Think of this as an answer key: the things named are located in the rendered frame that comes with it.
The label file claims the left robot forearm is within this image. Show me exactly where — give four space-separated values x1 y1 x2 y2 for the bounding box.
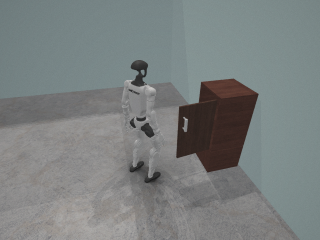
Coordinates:
121 103 130 120

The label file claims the right robot forearm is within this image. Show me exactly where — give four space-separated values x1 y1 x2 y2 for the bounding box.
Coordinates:
148 110 161 136

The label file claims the cupboard door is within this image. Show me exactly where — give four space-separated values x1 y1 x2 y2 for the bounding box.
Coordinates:
176 99 218 158

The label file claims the left robot hand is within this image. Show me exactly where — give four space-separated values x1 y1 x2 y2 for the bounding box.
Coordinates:
123 119 133 132

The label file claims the right robot hand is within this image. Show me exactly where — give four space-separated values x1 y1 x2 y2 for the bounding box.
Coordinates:
155 134 165 149

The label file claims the humanoid robot torso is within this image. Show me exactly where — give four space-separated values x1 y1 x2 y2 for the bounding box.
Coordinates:
128 79 149 132

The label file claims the robot left upper arm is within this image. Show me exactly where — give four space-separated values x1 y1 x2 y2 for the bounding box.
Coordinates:
121 80 133 106

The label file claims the handle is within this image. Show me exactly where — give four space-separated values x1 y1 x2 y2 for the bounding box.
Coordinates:
183 117 188 132

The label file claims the robot right thigh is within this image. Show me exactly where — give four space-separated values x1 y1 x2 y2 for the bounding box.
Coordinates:
143 124 162 157

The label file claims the robot right upper arm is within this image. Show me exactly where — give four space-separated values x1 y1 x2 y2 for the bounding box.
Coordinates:
145 86 156 117

